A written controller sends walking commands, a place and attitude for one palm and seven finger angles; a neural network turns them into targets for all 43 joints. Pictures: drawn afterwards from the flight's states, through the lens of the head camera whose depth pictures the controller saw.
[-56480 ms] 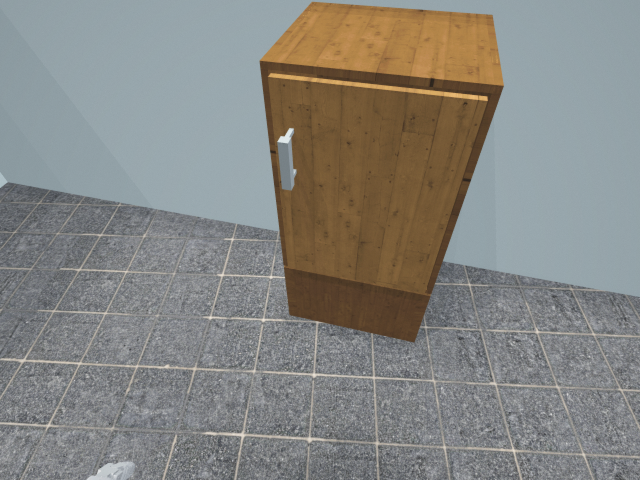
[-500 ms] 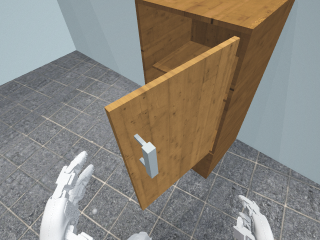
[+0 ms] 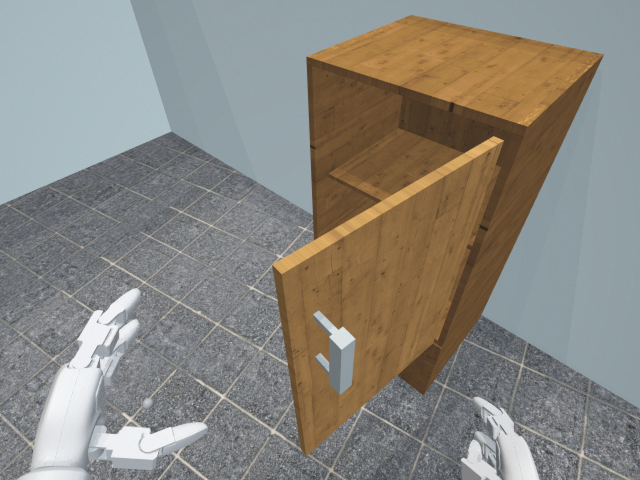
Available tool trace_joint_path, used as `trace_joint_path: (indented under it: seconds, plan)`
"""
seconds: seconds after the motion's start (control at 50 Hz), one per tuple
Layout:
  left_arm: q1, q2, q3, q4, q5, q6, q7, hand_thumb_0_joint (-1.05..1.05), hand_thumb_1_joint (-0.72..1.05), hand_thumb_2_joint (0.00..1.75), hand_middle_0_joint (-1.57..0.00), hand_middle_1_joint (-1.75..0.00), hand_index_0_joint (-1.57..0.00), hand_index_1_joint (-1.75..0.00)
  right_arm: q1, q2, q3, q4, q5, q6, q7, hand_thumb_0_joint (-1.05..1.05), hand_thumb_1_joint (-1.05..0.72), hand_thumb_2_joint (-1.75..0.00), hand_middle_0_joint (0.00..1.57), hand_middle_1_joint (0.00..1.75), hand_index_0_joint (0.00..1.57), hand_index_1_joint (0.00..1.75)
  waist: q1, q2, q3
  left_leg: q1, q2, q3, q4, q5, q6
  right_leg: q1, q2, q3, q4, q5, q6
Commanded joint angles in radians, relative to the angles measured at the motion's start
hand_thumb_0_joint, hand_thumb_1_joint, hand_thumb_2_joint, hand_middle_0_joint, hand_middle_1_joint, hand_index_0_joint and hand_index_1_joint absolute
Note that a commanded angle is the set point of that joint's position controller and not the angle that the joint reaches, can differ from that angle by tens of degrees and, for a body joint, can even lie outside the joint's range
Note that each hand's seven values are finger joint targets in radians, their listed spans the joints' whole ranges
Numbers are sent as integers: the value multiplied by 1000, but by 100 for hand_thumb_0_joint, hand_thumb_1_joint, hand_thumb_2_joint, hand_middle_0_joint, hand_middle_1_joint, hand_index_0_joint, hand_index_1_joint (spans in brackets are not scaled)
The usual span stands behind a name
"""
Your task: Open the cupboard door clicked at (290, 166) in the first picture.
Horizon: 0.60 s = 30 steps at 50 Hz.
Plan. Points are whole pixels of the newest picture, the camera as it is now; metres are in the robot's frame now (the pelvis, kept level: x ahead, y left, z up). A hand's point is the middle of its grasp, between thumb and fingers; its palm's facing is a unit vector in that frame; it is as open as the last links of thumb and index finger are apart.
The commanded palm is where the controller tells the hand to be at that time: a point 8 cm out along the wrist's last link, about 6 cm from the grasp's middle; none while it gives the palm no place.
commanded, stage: draw the hand back to the body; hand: left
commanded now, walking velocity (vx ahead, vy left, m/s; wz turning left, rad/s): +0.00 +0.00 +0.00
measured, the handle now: (331, 352) +0.30 +0.02 +0.00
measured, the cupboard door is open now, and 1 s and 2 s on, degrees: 82 82 82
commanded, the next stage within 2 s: step back with the hand held close in 0.78 s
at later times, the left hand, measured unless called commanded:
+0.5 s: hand (36, 319) +0.19 +0.27 +0.20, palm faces +0.47 -0.79 -0.39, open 8.2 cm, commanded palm +0.14 +0.30 +0.21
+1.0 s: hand (82, 328) +0.20 +0.24 +0.19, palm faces +0.45 -0.79 -0.42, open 7.4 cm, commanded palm +0.14 +0.27 +0.21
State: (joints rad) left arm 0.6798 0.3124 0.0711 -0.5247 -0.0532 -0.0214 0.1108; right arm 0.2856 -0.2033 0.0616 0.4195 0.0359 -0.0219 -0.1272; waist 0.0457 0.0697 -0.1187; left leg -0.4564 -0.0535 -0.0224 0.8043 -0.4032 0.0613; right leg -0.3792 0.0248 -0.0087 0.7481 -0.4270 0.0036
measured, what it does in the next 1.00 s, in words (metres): stands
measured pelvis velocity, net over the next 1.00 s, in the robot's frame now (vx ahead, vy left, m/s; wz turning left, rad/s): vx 0.00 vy -0.03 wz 0.00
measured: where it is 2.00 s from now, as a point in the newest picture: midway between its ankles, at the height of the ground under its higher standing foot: outside the picture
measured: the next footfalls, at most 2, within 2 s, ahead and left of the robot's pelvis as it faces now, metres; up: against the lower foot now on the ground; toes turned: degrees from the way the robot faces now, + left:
right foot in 1.72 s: -0.06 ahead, -0.12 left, +0.00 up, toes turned +9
left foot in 2.00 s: -0.04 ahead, +0.10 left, +0.00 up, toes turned +4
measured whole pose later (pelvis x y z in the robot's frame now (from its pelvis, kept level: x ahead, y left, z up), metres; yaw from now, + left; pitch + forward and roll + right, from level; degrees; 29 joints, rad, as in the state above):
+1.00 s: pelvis +0.00 -0.03 +0.03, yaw +0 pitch -3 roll -1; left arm 0.46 0.35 0.36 -0.37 -0.07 -0.10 0.11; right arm 0.19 -0.23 0.03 0.60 0.02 -0.06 -0.09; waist 0.05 0.08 0.01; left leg -0.18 -0.02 -0.04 0.48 -0.26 0.02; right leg -0.10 0.06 -0.01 0.41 -0.26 -0.04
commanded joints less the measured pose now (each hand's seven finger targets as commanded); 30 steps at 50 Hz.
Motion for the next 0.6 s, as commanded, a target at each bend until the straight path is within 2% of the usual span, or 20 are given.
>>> trace_joint_path:
  seconds: [0.0,0.02,0.08,0.1,0.16,0.2,0.26,0.28,0.32,0.38,0.4,0.42,0.46,0.5,0.52,0.54,0.58]
  plan:
    - [-64,143,160,-217,0,-55,31,0,23,62,-18,-30,-18,-30,-134,-112,-39,-141,-5,-74,-2,0,-90,-90,20,30,20,30,4,-18,1,139,85,-88,-235,215,-41,30,-20,-22,-166,181,-34]
    - [-66,131,153,-226,-1,-55,29,0,27,63,-18,-30,-18,-30,-138,-108,-37,-135,-5,-80,0,0,-90,-90,20,30,20,30,1,10,7,163,88,-88,-245,246,-46,36,-22,-22,-173,196,-32]
    - [-114,146,185,-238,-1,-58,29,0,37,68,-18,-30,-18,-30,-139,-113,-36,-109,-8,-96,11,0,-90,-90,20,30,20,30,1,37,25,208,101,-106,-284,309,-67,62,-18,-25,-198,217,-31]
    - [-123,167,216,-229,-3,-58,31,0,41,69,-18,-30,-18,-30,-146,-120,-38,-98,-11,-101,13,0,-90,-90,20,30,20,30,8,30,16,209,101,-109,-299,319,-70,97,-18,-28,-208,227,-34]
    - [-146,171,253,-204,-11,-58,28,0,51,74,-19,-30,-19,-30,-152,-119,-40,-76,-12,-106,19,0,-90,-90,20,30,20,30,7,8,42,234,105,-99,-326,357,-78,121,-14,-28,-237,248,-33]
    - [-177,200,295,-199,-13,-63,30,0,58,76,-19,-30,-19,-30,-162,-127,-44,-62,-15,-112,24,0,-90,-90,20,30,20,30,14,26,37,248,105,-96,-344,370,-80,155,-14,-25,-256,260,-35]
    - [-218,208,331,-194,-19,-72,29,0,69,81,-19,-30,-19,-30,-165,-125,-47,-46,-16,-114,30,0,-90,-90,20,30,20,30,13,36,42,274,105,-88,-369,373,-85,176,-13,-23,-279,268,-35]
    - [-225,218,351,-180,-22,-74,30,0,73,82,-19,-30,-19,-30,-168,-126,-48,-39,-16,-114,30,0,-90,-90,20,30,20,30,15,22,50,272,103,-87,-377,362,-83,182,-12,-24,-287,268,-34]
    - [-260,235,377,-181,-24,-79,31,0,80,86,-20,-30,-20,-30,-175,-129,-51,-29,-15,-116,31,0,-90,-90,20,30,20,30,16,47,49,284,105,-85,-394,358,-85,202,-13,-20,-299,271,-36]
    - [-294,261,426,-169,-32,-90,34,0,90,90,-20,-30,-20,-30,-180,-130,-57,-13,-18,-118,32,0,-90,-90,20,30,20,30,20,35,40,300,100,-73,-408,355,-80,225,-12,-19,-319,285,-35]
    - [-264,236,410,-118,-32,-85,30,0,90,90,-20,-30,-20,-30,-187,-134,-58,-6,-19,-116,33,0,-90,-90,20,30,20,30,20,16,64,290,96,-63,-407,347,-72,227,-11,-18,-332,289,-36]
    - [-237,185,368,-76,-36,-80,22,0,90,90,-20,-30,-20,-30,-186,-131,-59,-2,-18,-110,36,0,-90,-90,20,30,20,30,13,-11,87,295,96,-59,-413,334,-68,214,-13,-19,-340,280,-32]
    - [-236,165,344,-66,-38,-77,13,0,90,90,-20,-30,-20,-30,-189,-138,-66,-1,-18,-101,42,0,-90,-90,20,30,20,30,10,-11,109,290,94,-50,-421,309,-60,216,-15,-15,-353,274,-30]
    - [-236,180,351,-64,-37,-80,13,0,90,90,-20,-30,-20,-30,-196,-144,-72,1,-20,-97,42,0,-90,-90,20,30,20,30,14,-40,97,292,90,-39,-420,299,-47,235,-16,-12,-367,282,-29]
    - [-258,189,349,-109,-34,-87,12,0,90,90,-20,-30,-20,-30,-197,-144,-74,-3,-19,-97,42,0,-90,-90,20,30,20,30,13,-37,58,309,87,-36,-419,312,-44,250,-18,-8,-363,292,-28]
    - [-276,212,364,-140,-30,-92,15,0,90,90,-20,-30,-20,-30,-202,-143,-74,-3,-20,-99,40,0,-90,-90,20,30,20,30,16,-6,40,320,85,-33,-417,316,-41,255,-18,-4,-364,298,-28]
    - [-282,243,388,-181,-28,-102,21,0,90,90,-20,-30,-20,-30,-207,-135,-70,-1,-22,-110,36,0,-90,-90,20,30,20,30,22,15,10,330,77,-29,-415,321,-40,270,-18,-3,-364,310,-29]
